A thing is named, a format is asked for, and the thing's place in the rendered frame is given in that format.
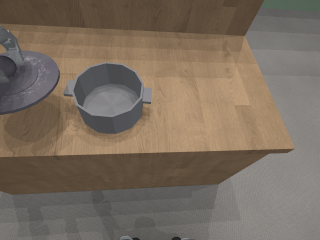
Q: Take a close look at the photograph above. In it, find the robot left hand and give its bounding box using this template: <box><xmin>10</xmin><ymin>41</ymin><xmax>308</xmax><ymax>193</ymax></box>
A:
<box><xmin>0</xmin><ymin>25</ymin><xmax>24</xmax><ymax>83</ymax></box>

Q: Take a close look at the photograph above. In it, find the pot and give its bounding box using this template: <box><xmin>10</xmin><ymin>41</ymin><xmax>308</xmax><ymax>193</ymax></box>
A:
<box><xmin>63</xmin><ymin>62</ymin><xmax>152</xmax><ymax>134</ymax></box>

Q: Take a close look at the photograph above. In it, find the table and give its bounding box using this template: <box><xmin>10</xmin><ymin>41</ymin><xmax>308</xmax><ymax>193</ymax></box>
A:
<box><xmin>0</xmin><ymin>0</ymin><xmax>295</xmax><ymax>195</ymax></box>

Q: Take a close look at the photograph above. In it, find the lid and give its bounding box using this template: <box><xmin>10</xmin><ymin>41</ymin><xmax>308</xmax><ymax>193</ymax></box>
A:
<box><xmin>0</xmin><ymin>50</ymin><xmax>60</xmax><ymax>115</ymax></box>

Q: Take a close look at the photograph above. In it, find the knob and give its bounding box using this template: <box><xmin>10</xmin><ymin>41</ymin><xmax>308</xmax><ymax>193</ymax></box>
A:
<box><xmin>0</xmin><ymin>55</ymin><xmax>17</xmax><ymax>77</ymax></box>

